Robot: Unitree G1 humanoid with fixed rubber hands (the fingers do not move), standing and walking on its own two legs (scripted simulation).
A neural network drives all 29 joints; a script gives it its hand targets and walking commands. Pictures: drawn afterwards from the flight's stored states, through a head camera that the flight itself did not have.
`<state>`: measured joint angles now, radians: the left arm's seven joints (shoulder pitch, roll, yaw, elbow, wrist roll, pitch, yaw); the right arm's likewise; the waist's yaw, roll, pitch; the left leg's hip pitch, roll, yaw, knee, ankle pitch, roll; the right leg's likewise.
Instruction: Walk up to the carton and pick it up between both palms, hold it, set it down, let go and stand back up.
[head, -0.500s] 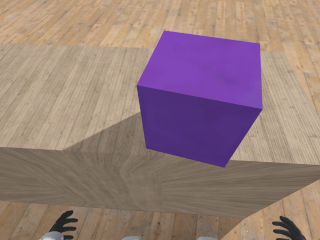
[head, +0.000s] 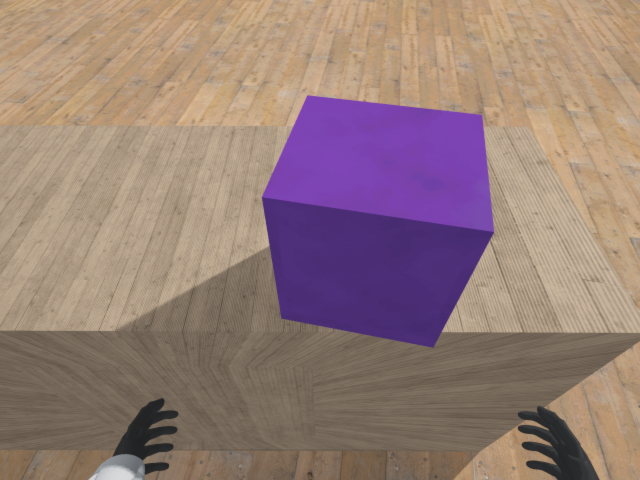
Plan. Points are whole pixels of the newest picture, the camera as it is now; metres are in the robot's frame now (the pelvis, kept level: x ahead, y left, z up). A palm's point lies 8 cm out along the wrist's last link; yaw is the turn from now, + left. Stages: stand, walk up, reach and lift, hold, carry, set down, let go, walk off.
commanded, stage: reach and lift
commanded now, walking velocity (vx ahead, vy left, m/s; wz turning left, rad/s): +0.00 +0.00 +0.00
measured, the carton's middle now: (372, 226) +0.40 -0.03 +0.10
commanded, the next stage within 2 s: none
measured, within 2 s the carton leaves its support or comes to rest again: neither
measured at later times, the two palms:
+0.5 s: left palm (128, 443) +0.15 +0.25 +0.00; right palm (563, 447) +0.16 -0.24 +0.00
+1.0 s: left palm (122, 413) +0.17 +0.24 +0.06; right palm (549, 421) +0.17 -0.20 +0.05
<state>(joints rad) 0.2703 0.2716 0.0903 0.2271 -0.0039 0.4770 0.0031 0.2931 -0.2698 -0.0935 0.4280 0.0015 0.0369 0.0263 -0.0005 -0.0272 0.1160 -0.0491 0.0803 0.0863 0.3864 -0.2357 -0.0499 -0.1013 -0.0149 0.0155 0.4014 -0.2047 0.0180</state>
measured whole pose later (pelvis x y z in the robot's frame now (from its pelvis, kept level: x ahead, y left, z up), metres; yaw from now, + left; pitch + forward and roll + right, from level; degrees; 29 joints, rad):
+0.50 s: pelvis +0.01 +0.01 +0.01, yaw -1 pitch -5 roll +0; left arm 0.40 0.25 0.03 -0.05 -0.10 0.38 0.01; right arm 0.45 -0.18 -0.13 0.00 0.05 0.16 -0.02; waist 0.05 0.00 0.07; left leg 0.01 0.07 0.10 0.28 -0.19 -0.04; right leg -0.03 -0.02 0.03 0.27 -0.14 0.03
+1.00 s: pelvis +0.00 +0.01 +0.01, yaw +1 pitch -4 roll +0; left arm 0.45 0.30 0.01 -0.28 -0.22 0.24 -0.01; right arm 0.52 -0.11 -0.08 -0.29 0.14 0.16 -0.10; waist 0.04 0.01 0.05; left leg -0.03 0.06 0.07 0.30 -0.19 -0.03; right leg -0.05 -0.02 0.01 0.26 -0.14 0.03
